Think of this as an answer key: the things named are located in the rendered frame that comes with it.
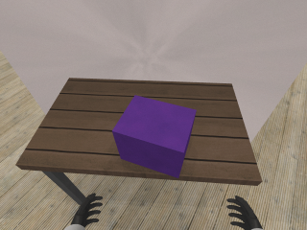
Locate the table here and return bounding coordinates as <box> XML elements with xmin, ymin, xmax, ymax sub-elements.
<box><xmin>15</xmin><ymin>78</ymin><xmax>262</xmax><ymax>205</ymax></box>

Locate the robot right hand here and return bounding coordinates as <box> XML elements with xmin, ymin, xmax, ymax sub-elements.
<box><xmin>226</xmin><ymin>195</ymin><xmax>263</xmax><ymax>230</ymax></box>

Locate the carton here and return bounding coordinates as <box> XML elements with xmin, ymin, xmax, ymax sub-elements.
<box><xmin>112</xmin><ymin>95</ymin><xmax>197</xmax><ymax>178</ymax></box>

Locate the robot left hand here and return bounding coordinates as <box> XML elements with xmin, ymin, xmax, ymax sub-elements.
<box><xmin>70</xmin><ymin>193</ymin><xmax>103</xmax><ymax>228</ymax></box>

